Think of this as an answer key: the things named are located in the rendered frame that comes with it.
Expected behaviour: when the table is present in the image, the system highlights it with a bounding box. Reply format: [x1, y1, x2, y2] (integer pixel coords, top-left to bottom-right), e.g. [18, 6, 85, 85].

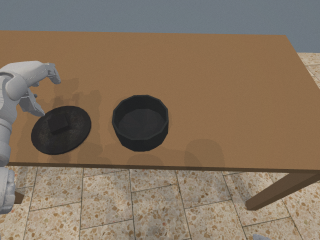
[0, 30, 320, 211]

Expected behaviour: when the lid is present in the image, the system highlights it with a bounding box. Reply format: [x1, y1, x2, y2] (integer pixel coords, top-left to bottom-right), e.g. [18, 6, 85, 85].
[31, 105, 91, 155]

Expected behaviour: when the left robot hand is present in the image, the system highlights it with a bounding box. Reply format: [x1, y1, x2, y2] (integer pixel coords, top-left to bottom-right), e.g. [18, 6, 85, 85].
[0, 60, 61, 117]

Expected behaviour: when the left robot forearm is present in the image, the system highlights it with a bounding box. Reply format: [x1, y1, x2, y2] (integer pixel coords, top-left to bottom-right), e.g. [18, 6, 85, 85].
[0, 70, 28, 167]

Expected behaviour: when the left robot upper arm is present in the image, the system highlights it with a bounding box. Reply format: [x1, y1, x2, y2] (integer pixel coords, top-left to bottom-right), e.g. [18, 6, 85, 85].
[0, 167, 16, 240]

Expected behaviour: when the pot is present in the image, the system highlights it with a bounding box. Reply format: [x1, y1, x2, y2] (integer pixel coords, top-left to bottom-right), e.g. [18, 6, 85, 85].
[112, 95, 169, 152]

